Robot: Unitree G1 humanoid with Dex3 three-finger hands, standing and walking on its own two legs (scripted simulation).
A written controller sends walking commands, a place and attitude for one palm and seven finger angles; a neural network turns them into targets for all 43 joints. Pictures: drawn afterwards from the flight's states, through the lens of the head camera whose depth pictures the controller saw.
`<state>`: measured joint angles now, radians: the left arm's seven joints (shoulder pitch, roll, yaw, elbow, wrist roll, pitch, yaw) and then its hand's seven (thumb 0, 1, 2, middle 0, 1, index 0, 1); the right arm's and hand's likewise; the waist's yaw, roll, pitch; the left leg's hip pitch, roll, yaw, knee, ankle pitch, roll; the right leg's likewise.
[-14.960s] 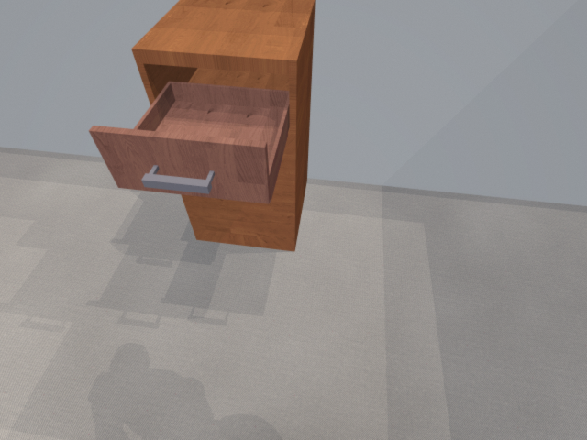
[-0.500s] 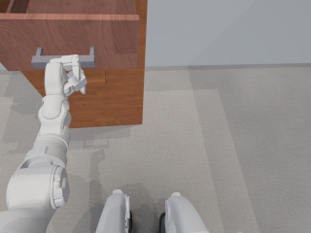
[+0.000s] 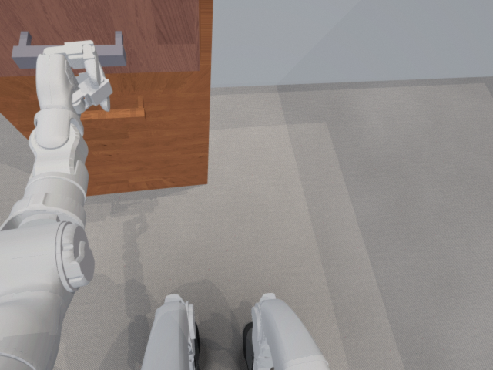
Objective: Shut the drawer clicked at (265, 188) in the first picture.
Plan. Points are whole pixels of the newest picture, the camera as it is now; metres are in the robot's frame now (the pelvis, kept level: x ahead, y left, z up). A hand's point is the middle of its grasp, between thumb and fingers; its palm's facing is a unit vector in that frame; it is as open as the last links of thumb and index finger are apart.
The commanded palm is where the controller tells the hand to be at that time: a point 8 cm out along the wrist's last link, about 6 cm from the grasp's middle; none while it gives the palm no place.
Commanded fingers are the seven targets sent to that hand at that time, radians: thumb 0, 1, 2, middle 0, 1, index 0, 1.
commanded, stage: push the drawer shut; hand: left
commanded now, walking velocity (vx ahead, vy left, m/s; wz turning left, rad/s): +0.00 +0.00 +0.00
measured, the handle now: (73, 46) +0.61 +0.22 +0.06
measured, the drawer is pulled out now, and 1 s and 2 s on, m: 0.02 0.00 0.00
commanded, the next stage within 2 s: pull the fist back off the drawer in 0.54 s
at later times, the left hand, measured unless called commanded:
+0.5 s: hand (97, 69) +0.56 +0.18 +0.06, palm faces +0.08 -1.00 -0.04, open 2.9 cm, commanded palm +0.60 +0.19 +0.06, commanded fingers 0.00 0.90 0.90 -1.40 -1.60 -1.40 -1.60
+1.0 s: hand (91, 68) +0.57 +0.19 +0.06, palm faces +0.07 -1.00 -0.05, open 2.9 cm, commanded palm +0.57 +0.19 +0.06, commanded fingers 0.00 0.90 0.90 -1.40 -1.60 -1.40 -1.60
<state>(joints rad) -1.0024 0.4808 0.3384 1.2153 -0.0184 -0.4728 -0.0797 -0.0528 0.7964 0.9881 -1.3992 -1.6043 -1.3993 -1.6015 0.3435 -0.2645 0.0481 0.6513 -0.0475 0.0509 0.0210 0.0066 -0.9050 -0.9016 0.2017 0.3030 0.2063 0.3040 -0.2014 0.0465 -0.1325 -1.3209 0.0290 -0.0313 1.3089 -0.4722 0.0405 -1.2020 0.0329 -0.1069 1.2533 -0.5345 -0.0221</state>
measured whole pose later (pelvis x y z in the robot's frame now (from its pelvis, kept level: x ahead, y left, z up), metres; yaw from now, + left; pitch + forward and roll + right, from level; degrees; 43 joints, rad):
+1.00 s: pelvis -0.02 +0.01 -0.02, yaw -1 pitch +31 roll -8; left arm -1.22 0.63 0.32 1.29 0.03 -0.36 -0.09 -0.05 0.59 0.94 -1.40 -1.60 -1.40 -1.60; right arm 0.38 -0.27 0.09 0.67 -0.07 -0.02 0.01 0.01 -0.90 -0.90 0.20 0.30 0.21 0.30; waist -0.26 0.05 -0.12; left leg -1.47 0.03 -0.06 1.36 -0.43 0.05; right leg -1.33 0.03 -0.13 1.28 -0.49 -0.01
